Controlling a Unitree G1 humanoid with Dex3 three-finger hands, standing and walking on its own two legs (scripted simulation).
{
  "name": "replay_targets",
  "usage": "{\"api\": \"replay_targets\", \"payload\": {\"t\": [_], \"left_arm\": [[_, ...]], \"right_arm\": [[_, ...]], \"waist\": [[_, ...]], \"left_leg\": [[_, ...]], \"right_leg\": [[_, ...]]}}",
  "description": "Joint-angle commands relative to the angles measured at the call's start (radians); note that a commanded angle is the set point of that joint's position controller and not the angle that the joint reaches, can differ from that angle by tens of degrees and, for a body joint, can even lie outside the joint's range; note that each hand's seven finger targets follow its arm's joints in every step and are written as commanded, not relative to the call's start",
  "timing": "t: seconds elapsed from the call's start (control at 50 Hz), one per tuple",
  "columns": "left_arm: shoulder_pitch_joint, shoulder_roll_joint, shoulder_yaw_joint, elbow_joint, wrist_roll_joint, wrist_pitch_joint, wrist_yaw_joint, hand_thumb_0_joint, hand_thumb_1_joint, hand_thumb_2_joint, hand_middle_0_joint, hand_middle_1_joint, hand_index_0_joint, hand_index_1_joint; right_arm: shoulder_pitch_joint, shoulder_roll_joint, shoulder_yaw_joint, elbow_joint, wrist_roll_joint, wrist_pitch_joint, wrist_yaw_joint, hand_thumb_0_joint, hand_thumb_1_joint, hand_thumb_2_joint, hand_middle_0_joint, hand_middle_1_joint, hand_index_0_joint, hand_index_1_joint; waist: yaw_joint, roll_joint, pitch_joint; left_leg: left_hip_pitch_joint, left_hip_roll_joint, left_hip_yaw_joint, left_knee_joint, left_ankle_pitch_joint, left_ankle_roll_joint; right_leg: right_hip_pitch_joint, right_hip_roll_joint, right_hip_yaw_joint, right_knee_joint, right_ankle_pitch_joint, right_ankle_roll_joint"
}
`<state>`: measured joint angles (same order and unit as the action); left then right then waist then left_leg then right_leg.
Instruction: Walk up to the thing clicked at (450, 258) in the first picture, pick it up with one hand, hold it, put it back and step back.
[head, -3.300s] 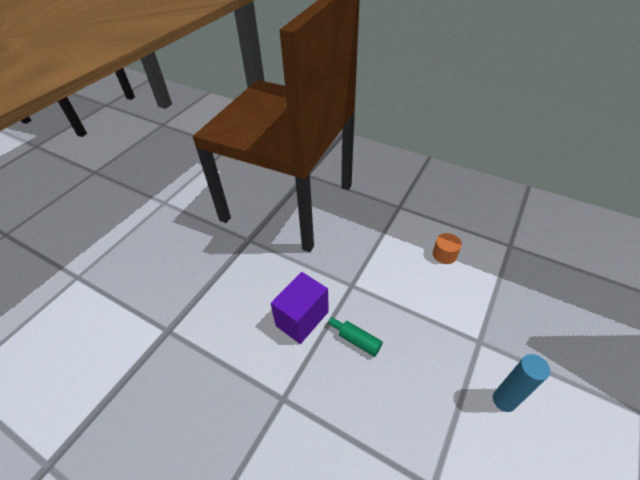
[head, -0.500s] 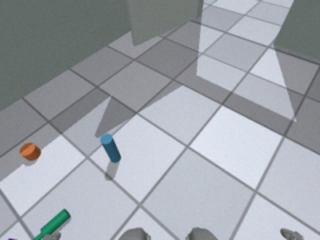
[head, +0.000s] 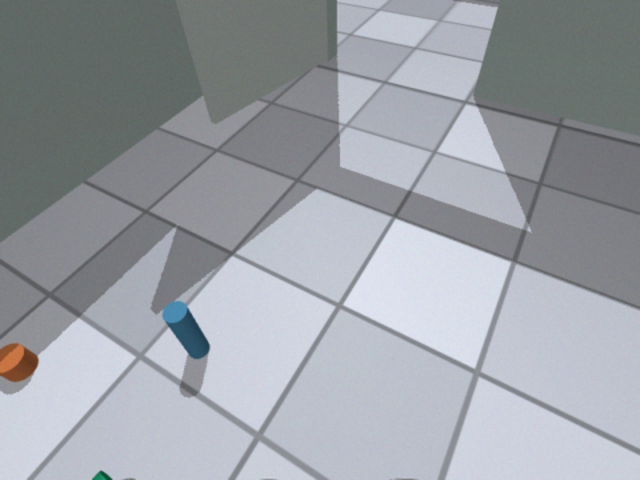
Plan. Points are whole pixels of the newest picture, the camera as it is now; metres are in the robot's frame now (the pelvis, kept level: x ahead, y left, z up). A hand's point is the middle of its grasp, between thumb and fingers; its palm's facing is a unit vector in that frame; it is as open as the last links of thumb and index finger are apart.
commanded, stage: walk up
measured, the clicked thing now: (15, 362) +0.54 +1.04 -0.71
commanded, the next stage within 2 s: stand in 0.70 s
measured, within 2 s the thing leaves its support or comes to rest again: neither
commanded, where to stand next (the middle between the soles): +0.09 +0.03 m, yaw -1 degrees
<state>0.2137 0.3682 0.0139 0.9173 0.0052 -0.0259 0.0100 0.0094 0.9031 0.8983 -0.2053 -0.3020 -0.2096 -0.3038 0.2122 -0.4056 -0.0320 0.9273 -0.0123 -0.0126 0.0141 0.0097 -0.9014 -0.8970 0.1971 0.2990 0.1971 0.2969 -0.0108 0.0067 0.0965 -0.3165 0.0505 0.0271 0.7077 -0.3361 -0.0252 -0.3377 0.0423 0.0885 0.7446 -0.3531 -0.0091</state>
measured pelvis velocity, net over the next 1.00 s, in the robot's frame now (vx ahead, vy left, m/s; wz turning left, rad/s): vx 0.02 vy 0.02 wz -0.03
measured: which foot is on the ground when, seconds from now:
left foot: down 0.00-1.00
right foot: down 0.00-1.00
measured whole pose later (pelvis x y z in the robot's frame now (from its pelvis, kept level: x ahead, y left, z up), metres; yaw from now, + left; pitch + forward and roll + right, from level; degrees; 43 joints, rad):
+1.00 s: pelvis +0.02 +0.02 +0.03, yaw -2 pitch -2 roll +0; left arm 0.07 0.34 0.00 1.14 0.01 -0.01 0.00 0.01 0.91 0.90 -0.20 -0.30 -0.21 -0.30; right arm 0.08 -0.35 -0.02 1.15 -0.01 0.00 0.02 0.01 -0.90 -0.90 0.20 0.30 0.20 0.30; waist -0.03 0.00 0.06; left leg -0.12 0.03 0.07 0.35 -0.19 -0.01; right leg -0.14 0.01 0.13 0.35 -0.17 0.03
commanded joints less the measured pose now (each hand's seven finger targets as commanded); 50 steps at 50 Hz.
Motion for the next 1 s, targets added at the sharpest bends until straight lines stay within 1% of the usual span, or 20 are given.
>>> {"api": "replay_targets", "payload": {"t": [0.0,0.02,0.04,0.06,0.08,0.1,0.14,0.2,0.28,0.36,0.44,0.48,0.54,0.66,0.68,0.72,0.78,0.86,0.9,0.98], "left_arm": [[-0.009,0.230,0.061,-0.019,0.001,-0.034,0.011,0.000,0.900,0.900,-0.200,-0.300,-0.200,-0.300],[-0.039,0.248,0.062,-0.017,0.002,-0.037,0.008,0.000,0.900,0.900,-0.200,-0.300,-0.200,-0.300],[-0.068,0.258,0.062,-0.011,0.002,-0.035,0.006,0.000,0.900,0.900,-0.200,-0.300,-0.200,-0.300],[-0.080,0.252,0.059,-0.005,0.000,-0.034,0.006,0.000,0.900,0.900,-0.200,-0.300,-0.200,-0.300],[-0.105,0.241,0.055,0.002,-0.003,-0.031,0.005,0.000,0.900,0.900,-0.200,-0.300,-0.200,-0.300],[-0.105,0.223,0.050,0.012,-0.003,-0.030,0.004,0.000,0.900,0.900,-0.200,-0.300,-0.200,-0.300],[-0.088,0.207,0.043,0.044,-0.004,-0.027,0.003,0.000,0.900,0.900,-0.200,-0.300,-0.200,-0.300],[-0.097,0.204,0.041,0.069,-0.006,-0.025,0.001,0.000,0.900,0.900,-0.200,-0.300,-0.200,-0.300],[-0.126,0.200,0.035,0.094,-0.010,-0.027,0.003,0.000,0.900,0.900,-0.200,-0.300,-0.200,-0.300],[-0.138,0.196,0.028,0.118,-0.010,-0.024,0.006,0.000,0.900,0.900,-0.200,-0.300,-0.200,-0.300],[-0.166,0.194,0.024,0.130,-0.008,-0.019,0.007,0.000,0.900,0.900,-0.200,-0.300,-0.200,-0.300],[-0.155,0.189,0.022,0.143,-0.006,-0.016,0.007,0.000,0.900,0.900,-0.200,-0.300,-0.200,-0.300],[-0.165,0.196,0.023,0.145,-0.002,-0.018,0.006,0.000,0.900,0.900,-0.200,-0.300,-0.200,-0.300],[-0.171,0.197,0.025,0.145,0.000,-0.016,0.009,0.000,0.900,0.900,-0.200,-0.300,-0.200,-0.300],[-0.179,0.194,0.025,0.156,0.003,-0.017,0.006,0.000,0.900,0.900,-0.200,-0.300,-0.200,-0.300],[-0.162,0.192,0.027,0.162,0.002,-0.016,0.006,0.000,0.900,0.900,-0.200,-0.300,-0.200,-0.300],[-0.180,0.195,0.030,0.164,-0.001,-0.012,0.006,0.000,0.900,0.900,-0.200,-0.300,-0.200,-0.300],[-0.177,0.189,0.028,0.169,0.003,-0.010,0.005,0.000,0.900,0.900,-0.200,-0.300,-0.200,-0.300],[-0.180,0.189,0.028,0.168,0.003,-0.009,0.004,0.000,0.900,0.900,-0.200,-0.300,-0.200,-0.300],[-0.172,0.178,0.027,0.169,0.003,-0.011,0.002,0.000,0.900,0.900,-0.200,-0.300,-0.200,-0.300]], "right_arm": [[-0.099,-0.205,-0.036,-0.055,0.004,-0.023,-0.006,0.000,-0.900,-0.900,0.200,0.300,0.200,0.300],[-0.095,-0.195,-0.033,-0.041,0.005,-0.019,-0.005,0.000,-0.900,-0.900,0.200,0.300,0.200,0.300],[-0.082,-0.190,-0.031,-0.022,0.004,-0.017,-0.005,0.000,-0.900,-0.900,0.200,0.300,0.200,0.300],[-0.075,-0.188,-0.030,-0.006,0.005,-0.019,-0.004,0.000,-0.900,-0.900,0.200,0.300,0.200,0.300],[-0.066,-0.189,-0.031,0.011,0.004,-0.021,-0.004,0.000,-0.900,-0.900,0.200,0.300,0.200,0.300],[-0.073,-0.198,-0.030,0.018,0.004,-0.024,-0.003,0.000,-0.900,-0.900,0.200,0.300,0.200,0.300],[-0.111,-0.193,-0.025,0.026,0.005,-0.027,-0.003,0.000,-0.900,-0.900,0.200,0.300,0.200,0.300],[-0.134,-0.193,-0.021,0.047,0.005,-0.030,-0.005,0.000,-0.900,-0.900,0.200,0.300,0.200,0.300],[-0.138,-0.183,-0.021,0.076,0.009,-0.029,-0.008,0.000,-0.900,-0.900,0.200,0.300,0.200,0.300],[-0.163,-0.179,-0.026,0.095,0.009,-0.023,-0.009,0.000,-0.900,-0.900,0.200,0.300,0.200,0.300],[-0.170,-0.175,-0.030,0.114,0.009,-0.017,-0.008,0.000,-0.900,-0.900,0.200,0.300,0.200,0.300],[-0.195,-0.177,-0.033,0.118,0.010,-0.016,-0.007,0.000,-0.900,-0.900,0.200,0.300,0.200,0.300],[-0.192,-0.171,-0.033,0.125,0.011,-0.013,-0.006,0.000,-0.900,-0.900,0.200,0.300,0.200,0.300],[-0.200,-0.170,-0.035,0.131,0.010,-0.010,-0.005,0.000,-0.900,-0.900,0.200,0.300,0.200,0.300],[-0.202,-0.163,-0.029,0.134,0.005,-0.009,-0.009,0.000,-0.900,-0.900,0.200,0.300,0.200,0.300],[-0.208,-0.168,-0.031,0.135,0.006,-0.013,-0.013,0.000,-0.900,-0.900,0.200,0.300,0.200,0.300],[-0.200,-0.162,-0.028,0.145,0.006,-0.014,-0.015,0.000,-0.900,-0.900,0.200,0.300,0.200,0.300],[-0.199,-0.159,-0.027,0.151,0.003,-0.012,-0.013,0.000,-0.900,-0.900,0.200,0.300,0.200,0.300],[-0.198,-0.161,-0.028,0.152,0.003,-0.012,-0.012,0.000,-0.900,-0.900,0.200,0.300,0.200,0.300],[-0.190,-0.156,-0.026,0.151,0.001,-0.018,-0.012,0.000,-0.900,-0.900,0.200,0.300,0.200,0.300]], "waist": [[0.032,0.005,-0.069],[0.015,-0.005,-0.043],[-0.001,-0.004,-0.028],[-0.008,0.004,-0.039],[-0.014,0.003,-0.038],[-0.006,0.018,-0.045],[0.014,0.005,-0.060],[0.017,0.003,-0.087],[0.004,-0.006,-0.119],[0.003,-0.005,-0.137],[-0.006,-0.011,-0.124],[0.002,-0.007,-0.120],[-0.006,-0.030,-0.127],[-0.008,-0.026,-0.133],[-0.011,-0.015,-0.142],[-0.005,-0.020,-0.171],[-0.006,-0.015,-0.167],[-0.005,-0.018,-0.124],[-0.007,-0.004,-0.126],[-0.002,-0.001,-0.132]], "left_leg": [[-0.053,0.107,-0.139,-0.194,-0.057,0.111],[-0.039,0.058,-0.092,-0.175,-0.098,0.083],[-0.005,0.040,-0.075,-0.170,-0.115,0.070],[0.047,0.044,-0.074,-0.187,-0.100,0.070],[0.067,0.055,-0.092,-0.224,-0.092,0.077],[0.071,0.074,-0.111,-0.260,-0.098,0.086],[0.057,0.106,-0.133,-0.301,-0.105,0.097],[0.076,0.115,-0.114,-0.333,-0.051,0.092],[0.150,0.104,-0.071,-0.320,0.098,0.078],[0.198,0.105,-0.052,-0.324,0.151,0.077],[0.215,0.104,-0.044,-0.356,0.120,0.070],[0.232,0.109,-0.038,-0.365,0.103,0.074],[0.254,0.098,-0.020,-0.357,0.114,0.069],[0.275,0.100,-0.006,-0.365,0.136,0.065],[0.233,0.103,-0.051,-0.388,0.202,0.062],[0.287,0.105,-0.043,-0.380,0.290,0.057],[0.276,0.099,-0.045,-0.394,0.285,0.052],[0.242,0.091,-0.052,-0.421,0.156,0.048],[0.239,0.093,-0.061,-0.432,0.142,0.047],[0.236,0.101,-0.068,-0.439,0.192,0.049]], "right_leg": [[0.070,-0.076,0.156,-0.234,0.002,-0.069],[0.024,-0.110,0.221,-0.276,-0.025,-0.087],[-0.024,-0.132,0.254,-0.302,-0.064,-0.096],[-0.050,-0.138,0.253,-0.313,-0.064,-0.096],[-0.062,-0.119,0.222,-0.308,-0.045,-0.084],[-0.039,-0.091,0.177,-0.290,-0.008,-0.070],[0.016,-0.066,0.140,-0.282,0.039,-0.056],[0.075,-0.071,0.123,-0.277,0.151,-0.046],[0.093,-0.092,0.136,-0.293,0.286,-0.040],[0.105,-0.096,0.131,-0.310,0.342,-0.031],[0.098,-0.104,0.142,-0.336,0.318,-0.029],[0.089,-0.097,0.129,-0.350,0.313,-0.026],[0.091,-0.111,0.152,-0.372,0.331,-0.028],[0.092,-0.111,0.147,-0.381,0.353,-0.025],[0.147,-0.127,0.118,-0.395,0.409,-0.009],[0.163,-0.129,0.111,-0.388,0.471,-0.003],[0.185,-0.131,0.100,-0.405,0.452,-0.005],[0.163,-0.130,0.100,-0.451,0.331,0.000],[0.162,-0.131,0.096,-0.452,0.312,-0.001],[0.189,-0.134,0.087,-0.444,0.353,-0.001]]}}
